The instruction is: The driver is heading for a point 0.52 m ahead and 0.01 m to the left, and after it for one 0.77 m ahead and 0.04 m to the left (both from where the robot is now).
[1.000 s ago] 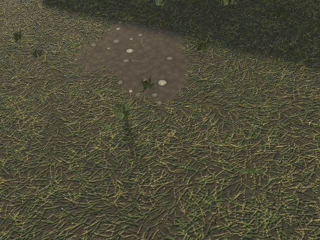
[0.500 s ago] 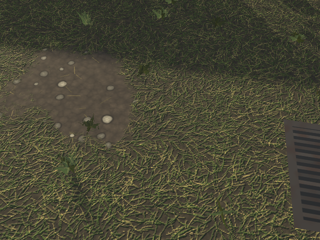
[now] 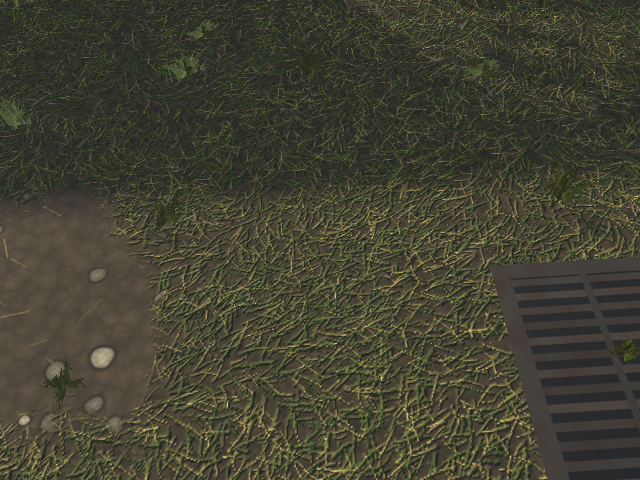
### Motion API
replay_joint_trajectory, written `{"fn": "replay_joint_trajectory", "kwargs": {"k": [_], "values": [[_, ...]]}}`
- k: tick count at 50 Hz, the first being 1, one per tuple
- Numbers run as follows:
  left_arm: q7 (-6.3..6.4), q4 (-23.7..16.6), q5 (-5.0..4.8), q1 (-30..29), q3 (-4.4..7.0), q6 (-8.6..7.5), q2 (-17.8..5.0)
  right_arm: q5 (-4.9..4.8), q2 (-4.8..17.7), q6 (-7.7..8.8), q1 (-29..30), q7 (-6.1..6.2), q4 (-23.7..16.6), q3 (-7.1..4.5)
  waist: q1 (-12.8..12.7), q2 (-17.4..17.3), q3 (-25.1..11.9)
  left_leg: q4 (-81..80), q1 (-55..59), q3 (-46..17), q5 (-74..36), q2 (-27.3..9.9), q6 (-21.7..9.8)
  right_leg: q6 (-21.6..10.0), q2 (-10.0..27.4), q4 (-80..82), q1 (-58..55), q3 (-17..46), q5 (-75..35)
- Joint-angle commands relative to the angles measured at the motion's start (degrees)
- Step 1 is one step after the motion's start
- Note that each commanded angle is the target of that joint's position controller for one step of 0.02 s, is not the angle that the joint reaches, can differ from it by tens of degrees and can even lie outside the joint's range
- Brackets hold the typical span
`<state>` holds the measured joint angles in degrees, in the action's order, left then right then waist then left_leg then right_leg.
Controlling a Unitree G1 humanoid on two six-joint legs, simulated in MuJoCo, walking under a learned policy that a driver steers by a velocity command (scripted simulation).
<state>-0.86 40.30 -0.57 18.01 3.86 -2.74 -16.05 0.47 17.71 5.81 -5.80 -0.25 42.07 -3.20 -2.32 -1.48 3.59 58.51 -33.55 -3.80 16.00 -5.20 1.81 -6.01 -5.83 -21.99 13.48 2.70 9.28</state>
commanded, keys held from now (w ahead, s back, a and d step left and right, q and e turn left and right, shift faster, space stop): w+e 0.20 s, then e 0.06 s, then no key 0.54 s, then q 0.20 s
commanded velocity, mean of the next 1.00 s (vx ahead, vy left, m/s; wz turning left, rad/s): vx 0.22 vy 0.00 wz -0.25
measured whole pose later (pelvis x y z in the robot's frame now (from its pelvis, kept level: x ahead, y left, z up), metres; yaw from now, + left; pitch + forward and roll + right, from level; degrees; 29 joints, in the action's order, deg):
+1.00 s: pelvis +0.30 +0.01 -0.01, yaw -11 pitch +0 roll +0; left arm 2.2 37.9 0.7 7.7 2.5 1.7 -14.4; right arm -0.7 17.3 -0.6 -8.9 -0.2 51.1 -1.5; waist 1.9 -0.8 2.3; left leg 34.6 -14.2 -0.9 18.9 -1.9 1.7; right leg -1.1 -0.3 -32.0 15.6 -1.6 16.1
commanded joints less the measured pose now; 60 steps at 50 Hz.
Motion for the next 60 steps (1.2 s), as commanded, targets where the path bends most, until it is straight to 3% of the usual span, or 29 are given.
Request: {"fn": "replay_joint_trajectory", "kwargs": {"k": [1, 4, 7, 10, 12, 13, 14, 15, 16, 17, 18, 20, 22, 25, 29, 31, 32, 33, 34, 35, 36, 38, 43, 48, 52, 55, 58, 59, 60], "values": [[1.38, -4.35, -0.3, -1.61, 2.79, -1.03, -10.3, 0.42, 3.3, -0.29, 1.4, 0.12, -3.48, -0.68, 1.53, 3.42, -3.97, -10.48, -1.26, 0.55, -9.23, 0.67, 2.19, -9.86, 13.16, 9.41, -1.57, 13.08, -13.2], [1.87, -3.52, -0.5, 0.4, 2.89, -0.51, -10.52, -0.13, 2.27, 0.03, 7.21, -0.48, -4.84, -0.06, -0.89, 5.48, -2.79, -22.56, 3.04, 0.96, -19.41, 3.41, 2.54, -7.16, 10.93, 8.75, 0.9, 11.68, -6.58], [1.9, -2.22, -0.9, 2.95, 3.02, -0.15, -10.5, -0.86, 3.51, 0.64, 10.31, -1.08, -6.1, -0.37, -2.06, 6.19, -2.44, -27.5, 5.12, -0.2, -21.01, 4.62, 1.78, -6.24, 12.37, 6.34, -1.0, 15.16, -3.02], [2.19, -1.82, -0.89, 3.1, 3.01, 0.36, -9.88, -1.0, 5.6, 1.41, 9.13, -1.52, -6.13, -1.26, -0.82, 7.83, -2.77, -30.4, 7.04, -1.42, -15.47, 4.87, -0.12, -5.17, 14.1, 1.41, -5.49, 20.04, -2.51], [2.36, -2.51, -0.7, 1.02, 2.81, 1.05, -8.89, -0.17, 7.08, 1.99, 2.92, -1.03, -4.62, -2.36, 2.87, 9.02, -4.71, -34.52, 15.19, 0.61, -14.92, 5.8, -2.49, -2.44, 11.07, -6.59, -6.05, 19.96, -11.54], [2.32, -3.59, -0.28, 0.46, 1.94, 1.13, -6.38, 1.01, 9.17, 2.35, -2.63, -0.69, -4.17, -3.09, 5.54, 7.21, -10.87, -33.43, 26.44, -2.7, -20.27, 0.61, -5.29, 0.12, 7.59, -17.53, -3.09, 17.1, -11.9], [2.61, -4.67, 0.91, 5.32, 0.78, 1.08, -2.86, 2.02, 13.1, 2.09, -9.07, -0.4, -3.85, -3.82, 4.91, -4.53, -20.22, -29.47, 44.17, -15.8, -35.14, -11.89, -10.74, 3.88, 1.52, -35.0, 8.51, 10.89, 10.07], [2.58, -5.17, -0.57, 12.4, 0.53, 0.77, -3.96, 1.1, 13.57, 0.9, -11.58, -1.03, -1.87, -4.06, 2.27, -20.61, -25.47, -34.45, 53.0, -38.14, -30.09, -21.24, -19.56, 6.63, -1.42, -49.64, 22.99, 7.97, 30.2], [2.73, -3.17, -1.13, 10.96, 1.69, 1.14, -9.19, -0.11, 8.04, 0.4, -8.83, -1.17, -3.49, -2.7, 3.37, -10.76, -19.95, -36.12, 47.73, -34.84, -24.13, -19.09, -18.13, 7.88, 2.27, -55.21, 26.13, 10.43, 27.1], [2.77, -3.83, -0.91, 4.97, 2.17, 1.79, -10.81, -0.05, 5.15, -0.27, -6.03, -0.95, -4.21, -1.73, 4.36, -5.54, -14.27, -35.88, 41.11, -24.7, -25.9, -16.28, -16.05, 8.6, 3.7, -56.11, 26.55, 8.09, 23.38], [2.94, -4.28, -0.36, 1.53, 2.2, 2.44, -10.38, 0.3, 3.62, -0.7, -3.45, -1.03, -4.16, -0.93, 3.77, -2.1, -10.33, -36.36, 34.06, -17.65, -32.04, -13.25, -15.21, 9.14, 5.16, -53.83, 24.94, 6.59, 21.41], [2.89, -4.94, 0.04, 0.72, 1.76, 3.3, -7.43, 0.81, 3.14, -0.88, -1.25, -1.09, -2.78, -0.49, 1.32, -3.54, -7.35, -38.35, 24.77, -10.05, -37.65, -9.35, -14.1, 9.0, 7.69, -45.46, 18.85, 5.21, 19.0], [2.89, -4.9, 0.12, 1.08, 0.69, 3.54, -4.16, 0.92, 4.06, -0.91, -0.17, -1.02, -1.36, -0.72, 0.5, -5.61, -7.91, -39.97, 22.04, -5.58, -43.13, -7.75, -14.97, 9.63, 7.28, -36.47, 14.25, 2.61, 16.71], [2.62, -5.12, 0.62, -0.92, -0.15, 3.55, -3.21, -0.02, 6.24, -1.66, 1.09, -0.53, 0.04, -1.25, 0.75, -5.86, -11.36, -40.25, 21.97, -2.28, -45.45, -7.96, -15.33, 9.55, 7.8, -24.46, 7.2, 0.92, 8.36], [2.05, -5.55, 0.59, -4.44, 0.14, 4.17, -4.77, -0.95, 6.93, -2.94, 0.14, -0.54, 1.89, -1.01, 1.83, -5.11, -10.52, -39.77, 21.8, -2.22, -30.3, -7.84, -14.06, 8.09, 7.06, -13.11, 1.04, -0.62, 1.95], [1.95, -5.48, 1.19, -5.02, 0.34, 4.19, -4.93, -1.44, 5.45, -3.27, 0.23, -0.67, 2.74, -0.19, 0.77, -4.38, -8.67, -38.03, 18.72, -2.06, -17.36, -5.71, -10.86, 5.88, 6.46, -3.31, -5.25, -1.1, -4.15], [2.2, -6.34, 1.71, -6.02, 0.52, 4.19, -6.32, -0.88, 3.5, -3.13, -1.75, -0.82, 3.58, 0.63, 1.15, -2.13, -8.33, -36.65, 16.27, -1.37, -10.43, -3.78, -7.41, 4.26, 9.65, -0.17, -9.23, 2.78, -10.24], [2.75, -7.55, 2.09, -6.59, 0.91, 4.3, -9.62, 0.94, 1.67, -2.86, -4.38, -1.1, 3.6, 1.37, 3.68, 4.99, -10.09, -31.35, 13.54, 2.21, -1.19, 0.55, -3.91, 1.45, 17.03, -1.18, -13.26, 10.15, -21.78], [2.67, -6.91, 2.2, -9.56, 0.2, 4.49, -7.92, 0.72, -0.52, -3.09, -8.74, -0.94, 4.44, 1.97, 7.04, 12.08, -11.54, -32.88, 17.78, 4.65, 4.22, 2.64, -1.65, -2.58, 18.85, -1.03, -7.27, 11.73, -12.65], [1.94, -7.79, 1.8, -12.06, -0.31, 4.21, -4.86, 0.94, 2.16, -3.65, -5.55, -0.6, 4.72, 1.69, 5.04, 9.39, -8.59, -33.82, 20.28, 4.6, 0.25, 2.7, -0.38, -1.13, 14.73, -0.68, -3.15, 9.64, -3.58], [1.55, -7.45, 2.03, -12.0, -0.46, 3.96, -4.21, 0.81, 3.88, -4.02, -3.52, -0.45, 4.69, 1.23, 3.97, 8.1, -6.22, -33.79, 19.22, 5.02, -1.68, 2.87, -0.2, 1.0, 12.17, -1.25, -2.15, 7.57, -1.3], [1.26, -6.82, 1.81, -10.74, -0.14, 3.31, -5.7, 0.74, 4.73, -4.6, -4.01, -0.03, 5.44, 1.07, 3.53, 6.62, -4.96, -33.67, 18.85, 4.69, -4.13, 2.46, -0.55, 2.4, 10.89, -2.78, -2.17, 6.41, -5.57], [1.91, -5.77, 1.79, -9.53, -0.08, 2.86, -5.07, -0.46, 4.52, -4.62, -3.17, -0.17, 7.05, 1.32, 2.54, 3.69, -6.47, -33.45, 18.21, 2.99, -10.55, 1.66, -1.18, 2.8, 9.95, -6.11, -7.45, 3.64, -15.79], [3.54, -5.33, 1.29, -7.67, 1.88, 4.1, -8.59, -1.38, 5.47, -5.67, -1.45, 0.29, 5.58, 0.43, 2.04, 6.16, -8.11, -23.92, 13.29, 3.2, -8.2, 3.5, -0.68, -2.07, 16.34, -4.86, -9.95, 6.72, -22.94], [4.3, -5.39, 1.45, -8.88, 2.37, 3.88, -8.88, -1.47, 4.91, -7.43, -1.87, -0.03, 4.59, -0.53, 1.75, 11.0, -8.12, -7.17, 8.21, 3.91, 16.9, 3.41, -0.22, -8.54, 26.0, -0.69, -7.37, 12.08, -25.09], [4.28, -5.02, 1.01, -13.28, 2.78, 3.1, -9.77, -1.81, 4.67, -8.59, -3.17, -0.29, 4.33, -1.0, 3.53, 8.95, -7.33, -8.47, 11.18, 4.02, 13.81, 1.54, -0.48, -6.72, 25.08, -0.32, -3.11, 6.77, -22.81], [4.33, -4.05, -0.33, -16.34, 2.79, 3.61, -9.36, -1.46, 4.77, -8.89, -8.02, -1.09, 5.48, -1.62, 6.27, 8.89, -8.3, -22.64, 20.88, 8.36, -0.23, 4.43, -2.08, -2.2, 21.43, -5.84, 0.75, -0.58, -15.86], [4.25, -2.73, -0.61, -13.68, 2.58, 3.85, -7.85, -1.05, 5.83, -8.8, -9.01, -1.19, 5.54, -2.15, 5.94, 5.26, -7.48, -29.55, 24.43, 6.23, -5.54, 5.33, -3.77, 1.25, 18.46, -12.02, 3.69, -4.22, -6.64], [4.04, -2.51, 1.2, -10.01, 1.87, 4.14, -5.06, -0.84, 12.0, -8.48, -8.71, -0.38, 4.06, -3.63, 3.48, -10.23, -5.63, -37.19, 29.82, -11.32, -22.03, -5.53, -8.66, 7.55, 12.01, -26.71, 15.34, -10.74, 12.59]]}}
Keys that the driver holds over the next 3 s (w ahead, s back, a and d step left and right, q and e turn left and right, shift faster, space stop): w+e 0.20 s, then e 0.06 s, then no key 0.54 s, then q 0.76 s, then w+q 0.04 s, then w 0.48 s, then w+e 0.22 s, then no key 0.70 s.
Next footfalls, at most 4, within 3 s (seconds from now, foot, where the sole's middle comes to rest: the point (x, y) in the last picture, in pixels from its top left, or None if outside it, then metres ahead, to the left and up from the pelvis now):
0.26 left None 0.34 0.14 -0.78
0.64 right None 0.33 -0.11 -0.78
1.80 right None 0.40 -0.07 -0.78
2.22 left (241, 391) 0.63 0.26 -0.78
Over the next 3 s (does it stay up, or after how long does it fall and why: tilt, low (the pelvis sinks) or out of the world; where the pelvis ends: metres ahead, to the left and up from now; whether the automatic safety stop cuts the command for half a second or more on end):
stays up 0.74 0.16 -0.01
